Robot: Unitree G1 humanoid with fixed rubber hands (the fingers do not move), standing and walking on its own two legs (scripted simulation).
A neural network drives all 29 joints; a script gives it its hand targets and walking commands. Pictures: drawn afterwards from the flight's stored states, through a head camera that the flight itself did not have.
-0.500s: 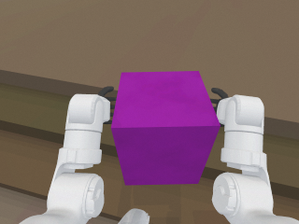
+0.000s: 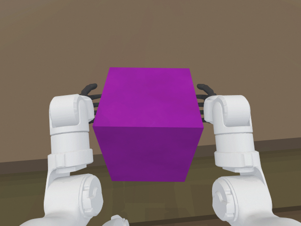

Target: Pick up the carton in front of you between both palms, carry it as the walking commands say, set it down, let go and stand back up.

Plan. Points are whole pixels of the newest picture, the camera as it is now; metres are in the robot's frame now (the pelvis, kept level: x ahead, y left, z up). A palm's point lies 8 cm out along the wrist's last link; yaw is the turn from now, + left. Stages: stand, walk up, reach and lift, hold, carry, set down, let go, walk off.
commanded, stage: carry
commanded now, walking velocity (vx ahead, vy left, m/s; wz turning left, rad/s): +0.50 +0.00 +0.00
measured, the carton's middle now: (148, 127) +0.38 -0.04 +0.06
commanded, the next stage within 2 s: none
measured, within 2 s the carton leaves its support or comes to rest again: neither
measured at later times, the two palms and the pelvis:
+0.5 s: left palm (75, 9) +0.64 +0.12 +0.28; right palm out of the picture +0.67 -0.18 +0.29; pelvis +0.29 -0.07 +0.11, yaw +1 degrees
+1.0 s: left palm out of the picture +0.91 +0.11 +0.44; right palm out of the picture +0.92 -0.19 +0.42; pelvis +0.55 -0.03 +0.23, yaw +0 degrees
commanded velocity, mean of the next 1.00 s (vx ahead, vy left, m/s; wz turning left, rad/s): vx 0.50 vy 0.00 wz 0.00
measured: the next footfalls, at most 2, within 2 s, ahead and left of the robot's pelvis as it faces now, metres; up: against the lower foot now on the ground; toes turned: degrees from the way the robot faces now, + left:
right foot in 0.46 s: +0.47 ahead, -0.16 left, +0.14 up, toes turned -7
left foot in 1.06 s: +0.81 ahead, +0.08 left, +0.28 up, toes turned +6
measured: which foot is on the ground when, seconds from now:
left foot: down 0.00-0.46, up 0.48-1.00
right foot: up 0.00-0.44, down 0.46-1.00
